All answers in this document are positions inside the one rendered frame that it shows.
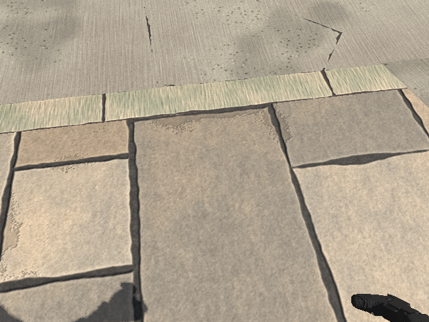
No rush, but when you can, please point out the right robot hand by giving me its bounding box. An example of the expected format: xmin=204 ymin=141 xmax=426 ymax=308
xmin=351 ymin=294 xmax=429 ymax=322

